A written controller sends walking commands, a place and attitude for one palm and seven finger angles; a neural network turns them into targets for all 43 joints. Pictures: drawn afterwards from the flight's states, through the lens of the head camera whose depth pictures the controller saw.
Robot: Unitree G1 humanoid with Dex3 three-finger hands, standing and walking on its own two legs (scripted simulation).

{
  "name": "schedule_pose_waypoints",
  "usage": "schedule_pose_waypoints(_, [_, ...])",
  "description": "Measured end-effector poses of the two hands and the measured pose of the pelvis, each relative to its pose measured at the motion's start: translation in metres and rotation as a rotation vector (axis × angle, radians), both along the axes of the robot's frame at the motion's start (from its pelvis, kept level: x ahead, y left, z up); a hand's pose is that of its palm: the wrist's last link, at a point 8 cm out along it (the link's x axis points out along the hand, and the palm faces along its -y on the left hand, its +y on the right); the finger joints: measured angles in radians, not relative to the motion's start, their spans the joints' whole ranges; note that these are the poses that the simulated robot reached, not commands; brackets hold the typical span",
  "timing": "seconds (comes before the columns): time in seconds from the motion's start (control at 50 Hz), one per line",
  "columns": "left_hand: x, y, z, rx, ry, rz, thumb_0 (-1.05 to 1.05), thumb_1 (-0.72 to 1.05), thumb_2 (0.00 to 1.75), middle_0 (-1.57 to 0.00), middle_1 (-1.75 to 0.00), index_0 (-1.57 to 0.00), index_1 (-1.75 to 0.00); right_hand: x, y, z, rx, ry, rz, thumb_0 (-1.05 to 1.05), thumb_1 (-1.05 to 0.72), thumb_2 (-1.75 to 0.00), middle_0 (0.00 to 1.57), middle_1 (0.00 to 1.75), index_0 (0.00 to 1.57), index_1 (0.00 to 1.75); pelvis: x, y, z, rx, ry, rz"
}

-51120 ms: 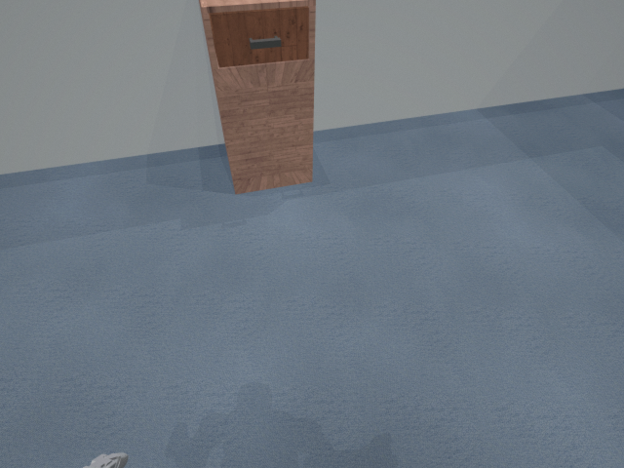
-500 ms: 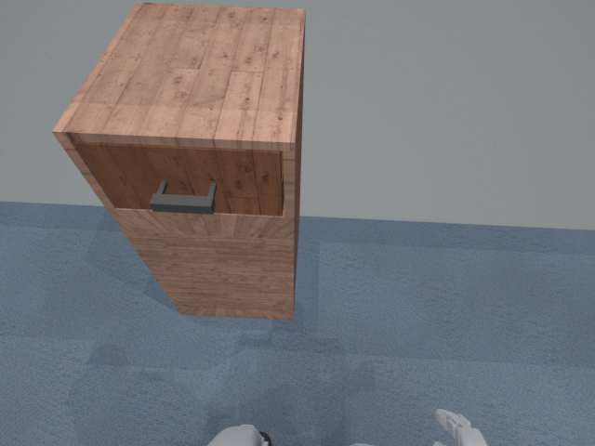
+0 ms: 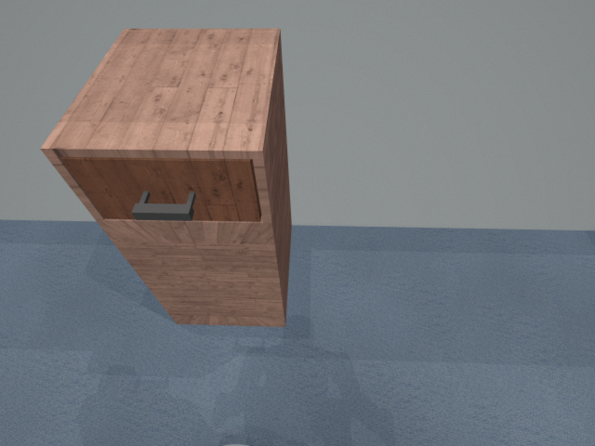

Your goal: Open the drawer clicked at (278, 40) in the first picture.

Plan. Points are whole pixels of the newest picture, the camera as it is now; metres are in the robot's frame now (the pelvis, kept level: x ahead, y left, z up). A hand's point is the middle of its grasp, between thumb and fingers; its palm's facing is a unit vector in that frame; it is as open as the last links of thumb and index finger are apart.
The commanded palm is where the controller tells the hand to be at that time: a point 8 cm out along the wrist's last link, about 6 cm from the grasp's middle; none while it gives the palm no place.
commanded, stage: come to a stop and stand still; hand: left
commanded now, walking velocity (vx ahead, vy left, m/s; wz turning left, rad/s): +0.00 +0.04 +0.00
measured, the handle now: (166, 204) +0.52 +0.30 -0.06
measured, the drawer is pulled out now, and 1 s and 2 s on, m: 0.00 0.00 0.00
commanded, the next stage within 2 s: look again from close up in 0.48 s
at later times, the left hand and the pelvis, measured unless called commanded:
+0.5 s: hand out of the picture +0.01 +0.22 -0.18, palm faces +0.03 -0.98 -0.19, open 7.4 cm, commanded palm none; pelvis +0.00 +0.04 +0.00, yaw -1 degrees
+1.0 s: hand out of the picture +0.05 +0.24 -0.17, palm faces +0.00 -0.96 -0.28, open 7.4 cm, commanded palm none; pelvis -0.03 +0.03 -0.01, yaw -1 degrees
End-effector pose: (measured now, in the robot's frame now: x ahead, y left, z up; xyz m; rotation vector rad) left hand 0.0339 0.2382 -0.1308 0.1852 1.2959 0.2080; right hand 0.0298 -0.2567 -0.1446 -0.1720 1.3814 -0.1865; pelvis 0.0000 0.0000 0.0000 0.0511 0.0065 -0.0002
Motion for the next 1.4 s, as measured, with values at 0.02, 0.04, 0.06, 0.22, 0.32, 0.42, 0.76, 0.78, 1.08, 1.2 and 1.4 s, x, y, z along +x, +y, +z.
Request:
schedule_pose_waypoints(0.02, [-0.003,0.002,-0.002,-0.007,0.003,0.006,0.0,0.9,0.89,-0.2,-0.3,-0.21,-0.3,0.0,0.003,0.002,-0.005,-0.003,0.006,0.01,-0.91,-0.9,0.2,0.3,0.19,0.3,-0.001,0.002,0.0,-0.001,-0.001,0.004])
schedule_pose_waypoints(0.04, [-0.006,0.004,-0.005,-0.013,0.008,0.012,0.0,0.9,0.89,-0.2,-0.3,-0.21,-0.3,0.001,0.006,0.003,-0.011,-0.01,0.012,0.01,-0.91,-0.9,0.2,0.3,0.19,0.3,-0.002,0.005,-0.001,-0.003,-0.002,0.007])
schedule_pose_waypoints(0.06, [-0.009,0.007,-0.008,-0.019,0.015,0.019,0.0,0.9,0.89,-0.2,-0.3,-0.21,-0.3,0.002,0.009,0.003,-0.016,-0.021,0.017,0.01,-0.91,-0.9,0.2,0.3,0.19,0.3,-0.003,0.009,-0.002,-0.007,-0.004,0.01])
schedule_pose_waypoints(0.22, [-0.031,0.03,-0.024,-0.053,0.071,0.047,0.0,0.91,0.89,-0.2,-0.3,-0.2,-0.3,0.007,0.05,0.002,-0.007,-0.063,0.055,0.01,-0.91,-0.9,0.2,0.3,0.2,0.3,-0.005,0.03,-0.008,-0.043,-0.015,0.007])
schedule_pose_waypoints(0.32, [-0.036,0.034,-0.022,-0.058,0.101,0.03,0.0,0.91,0.89,-0.2,-0.3,-0.2,-0.3,0.008,0.066,0.002,0.009,-0.084,0.039,0.01,-0.93,-0.9,0.2,0.3,0.2,0.3,-0.004,0.038,-0.005,-0.048,-0.012,-0.003])
schedule_pose_waypoints(0.42, [-0.035,0.036,-0.02,-0.06,0.113,0.014,0.0,0.91,0.89,-0.2,-0.3,-0.2,-0.3,0.0,0.07,0.002,0.011,-0.07,0.021,0.01,-0.93,-0.9,0.21,0.3,0.2,0.3,-0.002,0.042,-0.004,-0.047,-0.011,-0.01])
schedule_pose_waypoints(0.76, [0.004,0.046,-0.014,0.006,-0.026,-0.061,0.0,0.91,0.89,-0.2,-0.3,-0.2,-0.3,-0.017,0.049,-0.006,-0.017,-0.097,-0.011,0.01,-0.9,-0.9,0.21,0.3,0.2,0.3,0.0,0.037,-0.013,-0.05,-0.016,-0.008])
schedule_pose_waypoints(0.78, [0.007,0.048,-0.013,0.015,-0.045,-0.064,0.0,0.91,0.89,-0.2,-0.3,-0.2,-0.3,-0.014,0.044,-0.005,-0.025,-0.114,-0.012,0.01,-0.9,-0.9,0.21,0.3,0.2,0.3,-0.001,0.036,-0.013,-0.05,-0.021,-0.009])
schedule_pose_waypoints(1.08, [-0.006,0.048,-0.001,0.026,-0.134,-0.098,0.0,0.91,0.89,-0.2,-0.3,-0.2,-0.3,-0.002,0.018,0.013,-0.057,-0.243,0.049,0.01,-0.9,-0.9,0.2,0.3,0.2,0.3,-0.038,0.029,-0.009,-0.051,-0.065,-0.017])
schedule_pose_waypoints(1.2, [-0.04,0.048,-0.005,0.015,-0.055,-0.083,0.0,0.91,0.89,-0.2,-0.3,-0.2,-0.3,-0.033,0.022,0.008,-0.041,-0.167,0.046,0.01,-0.9,-0.9,0.2,0.3,0.2,0.3,-0.049,0.03,-0.007,-0.052,-0.055,-0.014])
schedule_pose_waypoints(1.4, [-0.09,0.045,-0.014,-0.012,0.075,-0.02,0.0,0.91,0.89,-0.2,-0.3,-0.2,-0.3,-0.088,0.042,-0.004,-0.003,0.001,0.009,0.01,-0.9,-0.9,0.2,0.3,0.2,0.3,-0.048,0.038,-0.008,-0.055,-0.039,-0.01])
